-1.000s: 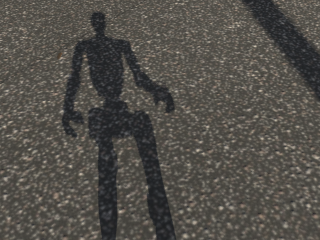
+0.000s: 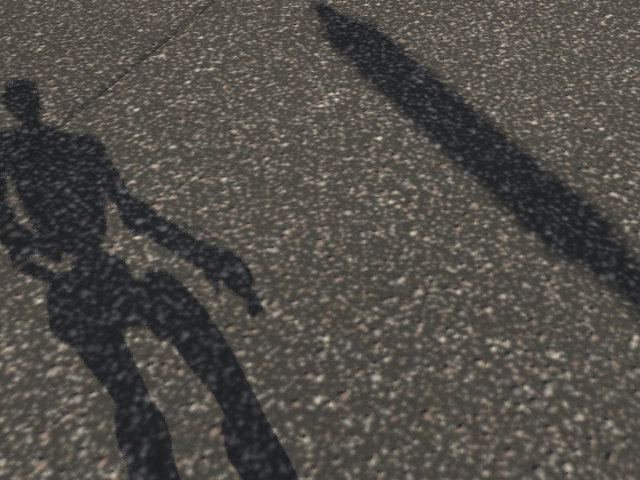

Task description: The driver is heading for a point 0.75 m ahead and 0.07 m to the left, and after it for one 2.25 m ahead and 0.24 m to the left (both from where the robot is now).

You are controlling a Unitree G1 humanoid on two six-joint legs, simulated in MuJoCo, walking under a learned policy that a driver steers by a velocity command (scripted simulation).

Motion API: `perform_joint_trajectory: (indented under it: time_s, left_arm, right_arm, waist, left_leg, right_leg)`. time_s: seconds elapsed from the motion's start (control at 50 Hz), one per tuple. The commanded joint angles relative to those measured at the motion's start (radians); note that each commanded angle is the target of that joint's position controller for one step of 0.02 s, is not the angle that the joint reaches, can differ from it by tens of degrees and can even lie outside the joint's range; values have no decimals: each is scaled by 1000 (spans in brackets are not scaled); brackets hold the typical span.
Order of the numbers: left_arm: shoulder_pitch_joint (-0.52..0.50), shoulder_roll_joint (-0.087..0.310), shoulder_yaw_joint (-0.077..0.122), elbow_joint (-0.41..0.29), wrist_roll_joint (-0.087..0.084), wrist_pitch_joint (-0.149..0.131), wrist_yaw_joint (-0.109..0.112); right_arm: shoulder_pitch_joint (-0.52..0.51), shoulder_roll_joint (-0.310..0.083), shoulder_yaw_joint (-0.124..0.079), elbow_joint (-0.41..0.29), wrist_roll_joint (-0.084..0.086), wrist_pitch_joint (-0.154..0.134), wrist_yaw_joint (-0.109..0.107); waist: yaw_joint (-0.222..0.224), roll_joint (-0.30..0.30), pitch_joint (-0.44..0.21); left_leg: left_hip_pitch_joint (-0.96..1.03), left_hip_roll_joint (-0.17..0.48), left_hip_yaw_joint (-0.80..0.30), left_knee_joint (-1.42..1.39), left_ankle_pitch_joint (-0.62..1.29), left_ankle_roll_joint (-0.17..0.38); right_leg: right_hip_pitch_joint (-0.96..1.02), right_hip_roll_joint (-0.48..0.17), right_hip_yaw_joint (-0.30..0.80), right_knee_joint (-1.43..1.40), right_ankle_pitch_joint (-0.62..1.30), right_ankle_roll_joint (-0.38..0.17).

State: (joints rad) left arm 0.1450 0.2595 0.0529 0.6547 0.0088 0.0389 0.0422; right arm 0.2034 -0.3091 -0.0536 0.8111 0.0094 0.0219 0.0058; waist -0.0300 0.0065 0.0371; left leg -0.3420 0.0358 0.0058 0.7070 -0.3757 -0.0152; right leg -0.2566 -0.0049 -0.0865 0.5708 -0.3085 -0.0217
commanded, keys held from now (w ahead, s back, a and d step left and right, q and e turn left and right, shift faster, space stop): w+q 0.34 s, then w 0.12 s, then w+e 0.54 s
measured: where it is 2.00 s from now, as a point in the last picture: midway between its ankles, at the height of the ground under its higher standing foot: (288, 281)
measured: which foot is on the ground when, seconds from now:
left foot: down 0.00-0.62, up 0.64-1.00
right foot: down 0.00-0.10, up 0.12-0.60, down 0.62-1.00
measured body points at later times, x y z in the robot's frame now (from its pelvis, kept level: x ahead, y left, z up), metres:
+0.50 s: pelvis +0.15 +0.05 +0.01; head +0.17 +0.09 +0.46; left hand +0.32 +0.34 -0.07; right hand +0.21 -0.22 -0.09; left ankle +0.00 +0.11 -0.73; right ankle +0.36 -0.07 -0.68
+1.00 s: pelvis +0.44 +0.09 +0.01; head +0.48 +0.09 +0.46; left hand +0.44 +0.37 -0.10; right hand +0.70 -0.12 -0.06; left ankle +0.62 +0.27 -0.69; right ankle +0.39 -0.02 -0.73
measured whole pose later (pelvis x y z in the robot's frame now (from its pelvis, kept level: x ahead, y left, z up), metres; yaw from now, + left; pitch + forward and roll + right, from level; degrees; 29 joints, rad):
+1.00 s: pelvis +0.44 +0.09 +0.01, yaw +3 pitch +2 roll -1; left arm 0.37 0.28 0.06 0.79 -0.03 -0.05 0.01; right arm 0.04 -0.27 -0.03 0.65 -0.01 -0.10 0.01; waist 0.09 0.04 0.04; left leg -0.62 0.05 -0.12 0.57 0.03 -0.06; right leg -0.09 0.12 0.15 0.33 -0.26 -0.07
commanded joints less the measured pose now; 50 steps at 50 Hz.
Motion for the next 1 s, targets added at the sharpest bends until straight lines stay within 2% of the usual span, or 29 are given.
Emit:
perform_joint_trajectory:
  time_s: [0.02,0.06,0.08,0.1,0.12,0.14,0.16,0.18,0.2,0.22,0.24,0.3,0.38,0.46,0.52,0.54,0.58,0.6,0.62,0.64,0.66,0.68,0.7,0.72,0.74,0.76,0.82,0.92,1.0]
  left_arm:
    - [-3,176,60,-59,-10,-21,8]
    - [-46,189,65,-50,-28,-32,0]
    - [-74,168,59,-48,-31,-34,-4]
    - [-76,116,47,-45,-25,-36,-9]
    - [-117,41,26,-102,-18,-46,-16]
    - [-193,89,34,-128,-35,-74,-18]
    - [-161,129,46,-114,-58,-96,-26]
    - [-117,151,54,-84,-46,-109,-30]
    - [-103,155,58,-64,-19,-119,-28]
    - [-98,153,62,-52,-4,-125,-28]
    - [-97,142,62,-46,-3,-128,-33]
    - [-121,109,55,-44,-7,-132,-39]
    - [-195,72,38,-55,-14,-139,-53]
    - [-297,63,25,-80,-24,-155,-79]
    - [-322,73,20,-88,-33,-165,-96]
    - [-308,82,22,-86,-35,-166,-99]
    - [-222,119,37,-65,-31,-164,-97]
    - [-107,152,53,-34,-28,-160,-90]
    - [58,182,65,8,-26,-154,-82]
    - [243,241,70,38,-15,-147,-76]
    - [265,266,74,68,-20,-150,-91]
    - [225,169,54,63,-44,-146,-89]
    - [158,146,46,52,-36,-138,-79]
    - [115,151,44,40,-24,-133,-75]
    - [92,142,41,33,-16,-131,-74]
    - [82,134,35,27,-5,-132,-69]
    - [85,135,36,31,-27,-132,-58]
    - [160,187,53,55,-37,-115,-34]
    - [229,185,53,76,-50,-97,-25]
  right_arm:
    - [-21,-64,-22,-81,9,6,9]
    - [19,-59,-26,-68,15,7,19]
    - [97,-63,-34,-31,14,3,19]
    - [186,-95,-49,6,14,-4,15]
    - [262,-246,-88,5,8,-22,2]
    - [249,-232,-69,-37,-17,-56,15]
    - [187,-182,-53,-53,-26,-78,13]
    - [145,-148,-43,-68,-11,-90,9]
    - [122,-139,-39,-77,3,-90,3]
    - [120,-128,-33,-81,4,-88,-5]
    - [136,-121,-30,-83,0,-87,-9]
    - [203,-116,-31,-75,1,-87,-23]
    - [239,-109,-31,-58,4,-78,-34]
    - [295,-107,-31,-28,7,-75,-34]
    - [301,-120,-36,-17,6,-71,-33]
    - [297,-122,-37,-14,5,-70,-33]
    - [275,-139,-42,-18,3,-68,-34]
    - [261,-143,-42,-21,0,-64,-35]
    - [239,-140,-37,-30,-5,-63,-37]
    - [246,-85,-17,-52,-36,-68,-40]
    - [375,3,6,-60,-18,-86,-26]
    - [266,-101,-8,-69,-3,-109,-18]
    - [138,-132,-17,-103,21,-130,-8]
    - [79,-115,-11,-116,12,-147,-7]
    - [59,-110,-17,-123,-8,-153,-8]
    - [76,-100,-18,-128,-16,-151,-6]
    - [82,-66,-12,-144,-28,-131,-10]
    - [-146,-15,12,-214,-27,-135,-7]
    - [-211,-56,-3,-239,-4,-143,5]
  waist:
    - [37,-132,-94]
    - [-4,-118,-59]
    - [-42,-104,-48]
    - [-65,-13,-29]
    - [-68,292,-8]
    - [-104,224,5]
    - [-56,156,40]
    - [-21,102,51]
    - [-12,65,42]
    - [-6,62,32]
    - [-6,71,20]
    - [-19,68,-2]
    - [-46,108,12]
    - [-91,115,54]
    - [-93,126,78]
    - [-81,135,76]
    - [-26,161,6]
    - [38,159,-80]
    - [122,138,-190]
    - [167,-32,-349]
    - [69,-339,-440]
    - [117,-206,-323]
    - [117,-124,-167]
    - [92,-12,-101]
    - [64,18,-61]
    - [32,-11,-64]
    - [4,-60,-42]
    - [78,-64,-1]
    - [91,-81,-28]
  left_leg:
    - [-83,16,30,117,-116,32]
    - [40,4,59,-3,-37,74]
    - [166,-35,85,-83,5,95]
    - [272,-22,8,-185,-46,130]
    - [356,244,-533,-412,-308,288]
    - [347,336,-822,-572,-370,384]
    - [351,339,-762,-569,-339,359]
    - [344,295,-661,-541,-277,315]
    - [347,259,-573,-525,-181,277]
    - [334,218,-495,-528,-87,248]
    - [331,188,-447,-536,-3,236]
    - [365,147,-345,-533,227,226]
    - [322,108,-268,-525,307,200]
    - [321,134,-271,-511,334,205]
    - [382,173,-256,-491,411,203]
    - [401,186,-246,-478,479,194]
    - [442,179,-199,-369,855,171]
    - [445,153,-159,-230,1069,155]
    - [339,122,-128,-37,1098,127]
    - [118,51,-101,282,699,99]
    - [-249,-133,-118,594,-164,31]
    - [-367,-68,-177,658,-143,42]
    - [-406,-24,-154,631,-45,50]
    - [-372,10,-134,573,20,51]
    - [-347,32,-122,509,58,41]
    - [-302,50,-125,471,82,32]
    - [-273,62,-91,332,85,-16]
    - [-153,-5,-53,-64,415,-57]
    - [-84,-33,-97,-190,448,-48]
  right_leg:
    - [80,-338,281,-212,163,-201]
    - [-41,-303,236,-232,-164,-155]
    - [-135,-254,171,-178,-249,-118]
    - [-243,-185,70,-3,-295,-64]
    - [-511,-4,-83,415,-310,48]
    - [-630,34,135,551,-342,31]
    - [-660,-15,180,584,-247,10]
    - [-649,-41,181,567,-140,-1]
    - [-636,-59,177,523,-47,0]
    - [-588,-70,176,470,35,7]
    - [-553,-60,165,433,99,18]
    - [-534,-33,146,308,224,52]
    - [-464,-11,128,102,351,81]
    - [-420,-7,107,-14,394,69]
    - [-420,-7,76,-66,354,26]
    - [-397,-4,68,-77,328,4]
    - [-262,40,29,-78,256,-47]
    - [-110,75,0,-88,254,-83]
    - [146,42,41,-77,298,-129]
    - [463,-161,328,-48,278,-209]
    - [719,-364,854,-194,54,-371]
    - [649,-317,864,-275,-86,-323]
    - [496,-281,700,-295,-28,-284]
    - [354,-238,606,-318,93,-267]
    - [265,-202,545,-336,193,-263]
    - [209,-179,510,-358,251,-266]
    - [88,-151,436,-398,307,-283]
    - [-61,-65,331,-384,291,-210]
    - [28,-103,423,-297,214,-175]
